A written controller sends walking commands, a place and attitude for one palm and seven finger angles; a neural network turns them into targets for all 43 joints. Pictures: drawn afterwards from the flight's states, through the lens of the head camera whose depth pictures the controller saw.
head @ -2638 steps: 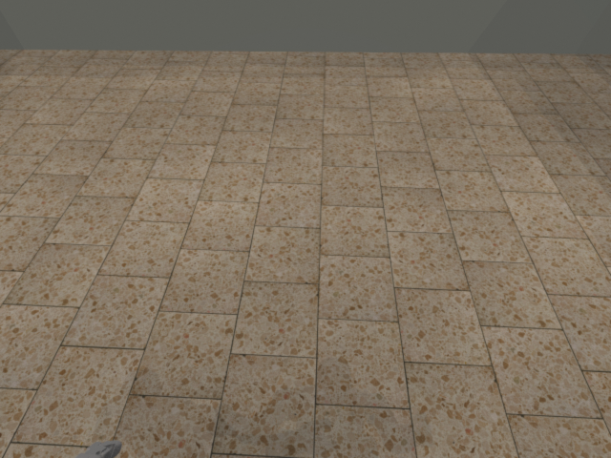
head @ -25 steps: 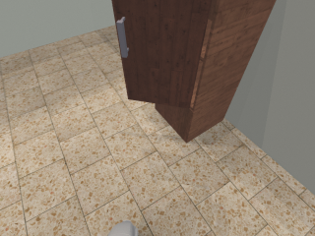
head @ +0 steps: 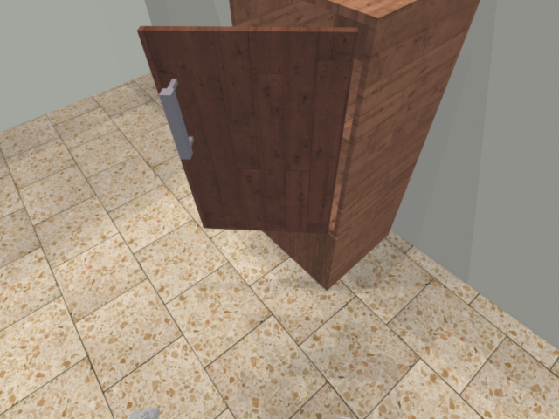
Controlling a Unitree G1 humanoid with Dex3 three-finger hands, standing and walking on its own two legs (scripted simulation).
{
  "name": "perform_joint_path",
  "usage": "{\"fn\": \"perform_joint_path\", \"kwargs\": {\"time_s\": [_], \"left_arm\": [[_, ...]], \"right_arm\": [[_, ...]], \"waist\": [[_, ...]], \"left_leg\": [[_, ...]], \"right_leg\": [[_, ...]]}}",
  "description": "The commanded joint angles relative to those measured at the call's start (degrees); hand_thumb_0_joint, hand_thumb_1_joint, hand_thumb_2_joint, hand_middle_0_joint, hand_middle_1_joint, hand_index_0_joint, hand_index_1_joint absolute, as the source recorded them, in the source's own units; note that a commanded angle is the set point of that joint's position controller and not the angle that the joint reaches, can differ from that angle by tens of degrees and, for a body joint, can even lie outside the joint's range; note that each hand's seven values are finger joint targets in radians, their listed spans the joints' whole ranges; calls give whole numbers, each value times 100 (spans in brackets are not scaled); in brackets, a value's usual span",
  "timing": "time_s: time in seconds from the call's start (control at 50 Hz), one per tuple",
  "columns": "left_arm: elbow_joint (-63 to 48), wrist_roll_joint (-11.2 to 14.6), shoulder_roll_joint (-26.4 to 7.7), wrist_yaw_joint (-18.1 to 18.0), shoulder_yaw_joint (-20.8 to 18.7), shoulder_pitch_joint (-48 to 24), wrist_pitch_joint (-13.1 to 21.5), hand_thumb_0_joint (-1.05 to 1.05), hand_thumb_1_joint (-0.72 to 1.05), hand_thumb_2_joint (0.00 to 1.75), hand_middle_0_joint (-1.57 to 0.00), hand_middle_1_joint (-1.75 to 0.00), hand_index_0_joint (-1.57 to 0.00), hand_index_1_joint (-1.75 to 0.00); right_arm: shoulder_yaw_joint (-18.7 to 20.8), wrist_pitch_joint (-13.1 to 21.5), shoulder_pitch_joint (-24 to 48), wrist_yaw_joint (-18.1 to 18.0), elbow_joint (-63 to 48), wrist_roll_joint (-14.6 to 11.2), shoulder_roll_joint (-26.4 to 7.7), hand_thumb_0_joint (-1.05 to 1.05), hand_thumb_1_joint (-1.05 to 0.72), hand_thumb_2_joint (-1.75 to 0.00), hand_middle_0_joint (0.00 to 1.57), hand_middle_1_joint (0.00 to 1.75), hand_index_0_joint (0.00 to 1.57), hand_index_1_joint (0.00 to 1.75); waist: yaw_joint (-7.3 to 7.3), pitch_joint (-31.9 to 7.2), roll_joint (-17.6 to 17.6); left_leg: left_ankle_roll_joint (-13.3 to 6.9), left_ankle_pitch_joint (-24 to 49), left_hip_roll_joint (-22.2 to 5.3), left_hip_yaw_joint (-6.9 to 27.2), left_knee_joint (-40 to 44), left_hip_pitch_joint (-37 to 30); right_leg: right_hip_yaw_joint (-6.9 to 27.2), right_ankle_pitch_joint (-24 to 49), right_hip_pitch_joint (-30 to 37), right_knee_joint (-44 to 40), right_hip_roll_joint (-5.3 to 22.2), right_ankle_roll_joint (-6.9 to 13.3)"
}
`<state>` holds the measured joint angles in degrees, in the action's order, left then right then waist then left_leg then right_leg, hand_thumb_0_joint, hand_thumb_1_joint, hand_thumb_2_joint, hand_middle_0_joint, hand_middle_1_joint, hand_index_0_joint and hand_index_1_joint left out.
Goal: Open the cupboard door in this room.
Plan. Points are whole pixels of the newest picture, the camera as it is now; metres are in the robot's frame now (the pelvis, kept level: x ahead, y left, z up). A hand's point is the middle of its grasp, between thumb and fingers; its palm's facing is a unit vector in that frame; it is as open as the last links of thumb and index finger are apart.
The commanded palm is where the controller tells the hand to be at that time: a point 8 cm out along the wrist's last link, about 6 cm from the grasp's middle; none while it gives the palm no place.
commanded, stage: come to a stop and stand still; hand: left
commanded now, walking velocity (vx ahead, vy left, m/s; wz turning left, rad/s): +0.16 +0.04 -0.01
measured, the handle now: (180, 120) +0.65 +0.24 +0.05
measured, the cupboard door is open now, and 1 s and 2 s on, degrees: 44 44 44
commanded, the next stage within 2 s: look again from close up in 1.24 s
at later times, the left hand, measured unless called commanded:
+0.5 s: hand out of the picture +0.12 +0.24 -0.19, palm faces +0.07 -0.98 -0.20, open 7.4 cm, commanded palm none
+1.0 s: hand out of the picture +0.07 +0.17 -0.16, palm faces +0.01 -0.98 -0.21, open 7.4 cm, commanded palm none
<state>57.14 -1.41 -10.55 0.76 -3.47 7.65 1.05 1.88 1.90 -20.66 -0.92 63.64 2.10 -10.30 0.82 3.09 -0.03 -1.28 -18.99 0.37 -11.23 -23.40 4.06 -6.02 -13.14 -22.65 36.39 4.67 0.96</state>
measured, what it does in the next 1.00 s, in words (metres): steps on the spot: right foot, then left foot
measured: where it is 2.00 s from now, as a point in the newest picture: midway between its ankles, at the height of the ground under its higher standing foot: outside the picture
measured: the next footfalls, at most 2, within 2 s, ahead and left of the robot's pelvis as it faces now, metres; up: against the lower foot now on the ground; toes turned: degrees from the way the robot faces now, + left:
right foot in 0.02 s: +0.10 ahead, -0.10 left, +0.00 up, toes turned -7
left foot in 0.40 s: +0.12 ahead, +0.18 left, +0.00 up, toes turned -1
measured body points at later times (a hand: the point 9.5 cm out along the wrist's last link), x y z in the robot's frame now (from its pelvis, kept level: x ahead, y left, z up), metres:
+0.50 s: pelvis +0.08 +0.04 +0.00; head +0.12 +0.08 +0.44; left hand +0.11 +0.29 -0.17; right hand +0.16 -0.20 -0.14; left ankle +0.12 +0.14 -0.73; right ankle +0.03 -0.09 -0.68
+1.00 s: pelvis +0.03 -0.01 +0.00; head +0.05 -0.02 +0.45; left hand +0.07 +0.22 -0.15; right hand +0.02 -0.25 -0.16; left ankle +0.08 +0.13 -0.72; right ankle -0.01 -0.12 -0.73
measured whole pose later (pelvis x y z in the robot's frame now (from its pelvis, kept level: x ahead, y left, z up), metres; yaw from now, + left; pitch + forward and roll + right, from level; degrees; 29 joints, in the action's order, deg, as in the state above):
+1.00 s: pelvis +0.03 -0.01 +0.00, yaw -1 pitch +0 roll +0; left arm 60.1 -1.0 -8.9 -1.0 -1.5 14.1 -1.5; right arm 3.2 -3.9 -16.4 -0.8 62.5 1.5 -11.6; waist 1.2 1.3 1.2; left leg 1.2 -19.5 -2.1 -1.5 -37.9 21.6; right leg -2.7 -18.3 -8.2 26.6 1.5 0.1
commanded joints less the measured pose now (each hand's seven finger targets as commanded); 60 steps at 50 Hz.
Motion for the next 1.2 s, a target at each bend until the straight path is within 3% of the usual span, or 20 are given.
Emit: {"fn": "perform_joint_path", "kwargs": {"time_s": [0.0,0.02,0.04,0.1,0.26,0.32,0.34,0.38,0.4,0.54,0.72,0.78,0.82,0.86,0.88,0.92,1.0,1.04,1.12,1.18], "left_arm": [[306,-20,-1091,-93,-197,1880,206,0,90,90,-20,-30,-20,-30],[340,73,-1240,-143,-191,2151,190,0,90,90,-20,-30,-20,-30],[280,72,-1044,-199,-139,1710,232,0,90,90,-20,-30,-20,-30],[12,75,-636,-273,36,674,213,0,90,90,-20,-30,-20,-30],[-54,10,-944,-337,-157,472,-66,0,90,90,-20,-30,-20,-30],[-90,16,-924,-333,-166,319,-141,0,90,90,-20,-30,-20,-30],[-138,59,-820,-322,-134,380,-177,0,90,90,-20,-30,-20,-30],[-266,119,-351,-352,-6,795,-270,0,90,90,-20,-30,-20,-30],[-265,90,-436,-361,-9,690,-343,0,90,90,-20,-30,-20,-30],[-159,35,-581,-206,-136,788,-410,0,90,90,-20,-30,-20,-30],[-258,21,-370,-84,-20,476,-392,0,90,90,-20,-30,-20,-30],[-53,63,-314,-95,-12,961,-373,0,90,90,-20,-30,-20,-30],[124,50,-484,-142,-34,1375,-312,0,90,90,-20,-30,-20,-30],[-10,-3,-1119,-214,-82,1085,-270,0,90,90,-20,-30,-20,-30],[-153,-8,-1107,-227,-15,615,-244,0,90,90,-20,-30,-20,-30],[-69,29,-743,-257,68,344,-120,0,90,90,-20,-30,-20,-30],[166,86,-599,-247,128,525,-32,0,90,90,-20,-30,-20,-30],[326,140,-425,-249,171,783,-20,0,90,90,-20,-30,-20,-30],[507,153,-402,-267,170,850,-119,0,90,90,-20,-30,-20,-30],[597,139,-366,-256,181,898,-106,0,90,90,-20,-30,-20,-30]], "right_arm": [[60,147,-108,46,-362,-146,-324,0,-90,-90,20,30,20,30],[75,77,111,44,-486,-139,-434,0,-90,-90,20,30,20,30],[82,25,318,11,-433,-147,-421,0,-90,-90,20,30,20,30],[3,-181,104,-32,-194,-198,-106,0,-90,-90,20,30,20,30],[158,-462,490,0,-463,-178,-219,0,-90,-90,20,30,20,30],[200,-418,339,-11,-475,-161,-275,0,-90,-90,20,30,20,30],[217,-367,226,-11,-471,-135,-455,0,-90,-90,20,30,20,30],[319,-301,119,-60,-660,-62,-1197,0,-90,-90,20,30,20,30],[302,-284,249,-142,-713,-45,-1220,0,-90,-90,20,30,20,30],[209,-203,778,-268,-966,-79,-960,0,-90,-90,20,30,20,30],[329,-255,481,-164,-743,-32,-1101,0,-90,-90,20,30,20,30],[373,-307,642,-107,-714,-25,-1190,0,-90,-90,20,30,20,30],[357,-332,653,-80,-658,-83,-905,0,-90,-90,20,30,20,30],[215,-391,848,4,-823,-132,-354,0,-90,-90,20,30,20,30],[192,-410,953,57,-853,-101,-395,0,-90,-90,20,30,20,30],[188,-429,734,41,-660,-79,-345,0,-90,-90,20,30,20,30],[96,-319,282,-30,-260,-118,-221,0,-90,-90,20,30,20,30],[47,-187,126,-84,-68,-115,-302,0,-90,-90,20,30,20,30],[21,-157,191,-175,108,-145,-411,0,-90,-90,20,30,20,30],[17,-196,249,-170,109,-134,-334,0,-90,-90,20,30,20,30]], "waist": [[-696,-652,-1344],[-792,-492,-1568],[-628,-397,-1474],[-102,-472,-684],[-140,-331,-925],[47,-342,-1065],[75,-462,-539],[91,-752,1409],[123,-816,1179],[-39,-760,666],[234,-578,1044],[9,-557,1045],[-171,-413,553],[-153,79,-1338],[-104,119,-1014],[45,414,-1563],[102,111,-693],[16,-135,104],[-86,-130,548],[-69,0,123]], "left_leg": [[82,15,-187,36,-2177,2576],[176,-1826,-62,383,-3460,2843],[194,-1496,-303,968,-3841,2864],[386,-752,-469,1113,-3145,2002],[467,-354,-138,822,-2085,1812],[414,748,-163,780,-783,1032],[276,1893,-441,957,-282,556],[-933,4688,-2353,2790,286,604],[-1104,4083,-2369,2886,403,828],[-870,3096,-1832,2043,458,460],[-704,795,-1756,2209,869,571],[-459,-208,-1501,2038,1018,1160],[-107,-476,-1019,1682,635,1852],[347,-625,-181,802,-902,2159],[279,-689,-146,950,-1577,1796],[217,-302,-277,1084,-1829,1820],[313,407,-268,944,-757,1056],[169,2222,-611,1327,-149,463],[86,2232,-767,1402,-40,633],[143,1537,-664,1328,55,664]], "right_leg": [[2213,1298,3388,-1387,1497,832],[2949,1975,3077,-1991,2243,1370],[2685,2880,2537,-1951,2067,1361],[1075,4559,1658,-1667,1459,965],[694,4097,1484,-1333,1249,865],[575,2888,1054,-870,1008,564],[420,2082,789,-478,741,300],[148,-2330,314,1305,-314,-205],[623,-2586,242,2290,-448,-154],[932,-1284,-492,3011,-345,-322],[452,-1597,195,861,-276,-228],[133,-1167,1070,-301,-453,-112],[245,-432,2049,-1698,-327,-1],[2007,-2186,951,-2964,1348,656],[2007,-2268,256,-2966,1425,771],[1537,-785,348,-2633,977,701],[973,1126,864,-1672,680,533],[803,1244,918,-1293,287,182],[704,710,1338,-1457,101,50],[823,398,1268,-1723,148,89]]}}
